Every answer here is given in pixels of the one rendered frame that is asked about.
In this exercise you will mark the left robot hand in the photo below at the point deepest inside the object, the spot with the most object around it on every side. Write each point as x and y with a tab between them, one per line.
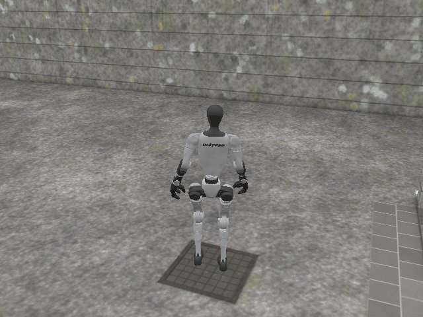
176	189

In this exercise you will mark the right robot forearm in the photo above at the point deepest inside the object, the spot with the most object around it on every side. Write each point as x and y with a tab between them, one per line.
242	174

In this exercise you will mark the right robot hand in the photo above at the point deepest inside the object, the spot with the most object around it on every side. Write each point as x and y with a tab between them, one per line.
238	184

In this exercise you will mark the right robot upper arm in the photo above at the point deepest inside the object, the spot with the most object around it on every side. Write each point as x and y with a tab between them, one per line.
237	152

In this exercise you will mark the left robot shin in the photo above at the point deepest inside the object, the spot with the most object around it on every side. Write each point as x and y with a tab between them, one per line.
197	232

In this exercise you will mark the left robot upper arm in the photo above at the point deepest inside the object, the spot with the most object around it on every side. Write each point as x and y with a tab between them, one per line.
188	150

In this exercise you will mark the humanoid robot torso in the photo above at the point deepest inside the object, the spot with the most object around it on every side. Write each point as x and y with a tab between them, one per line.
212	160

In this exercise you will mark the left robot forearm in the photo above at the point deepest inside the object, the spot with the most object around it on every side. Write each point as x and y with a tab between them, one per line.
179	174

